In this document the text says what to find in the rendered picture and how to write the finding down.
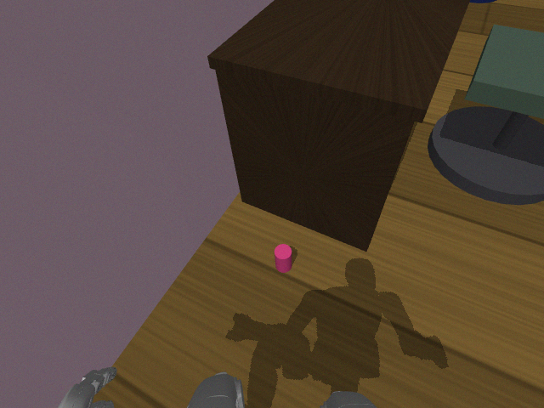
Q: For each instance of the office chair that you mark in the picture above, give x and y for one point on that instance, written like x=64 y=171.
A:
x=498 y=154

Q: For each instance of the desk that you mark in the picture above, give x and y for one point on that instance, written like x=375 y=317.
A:
x=319 y=99

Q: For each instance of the left robot hand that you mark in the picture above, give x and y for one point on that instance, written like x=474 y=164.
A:
x=82 y=395

